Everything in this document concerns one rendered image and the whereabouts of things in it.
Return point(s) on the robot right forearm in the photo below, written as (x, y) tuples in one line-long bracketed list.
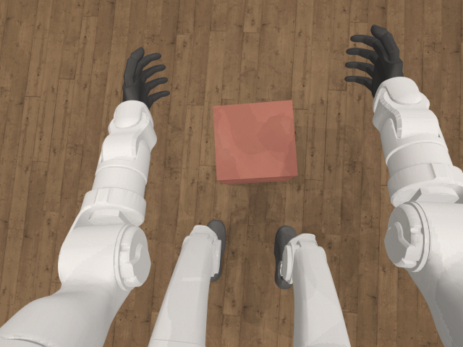
[(414, 149)]

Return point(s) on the left robot upper arm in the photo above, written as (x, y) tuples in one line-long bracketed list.
[(99, 266)]

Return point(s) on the robot right foot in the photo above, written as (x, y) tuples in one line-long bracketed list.
[(283, 236)]

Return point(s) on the left robot hand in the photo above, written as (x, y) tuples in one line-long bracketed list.
[(134, 87)]

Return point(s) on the robot left thigh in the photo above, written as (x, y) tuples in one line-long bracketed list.
[(181, 321)]

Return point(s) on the right robot hand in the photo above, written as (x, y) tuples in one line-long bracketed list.
[(385, 58)]

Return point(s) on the carton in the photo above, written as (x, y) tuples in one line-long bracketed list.
[(255, 142)]

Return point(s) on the robot left forearm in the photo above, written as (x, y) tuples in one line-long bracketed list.
[(118, 189)]

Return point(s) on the right robot upper arm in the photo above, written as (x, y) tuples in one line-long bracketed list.
[(426, 239)]

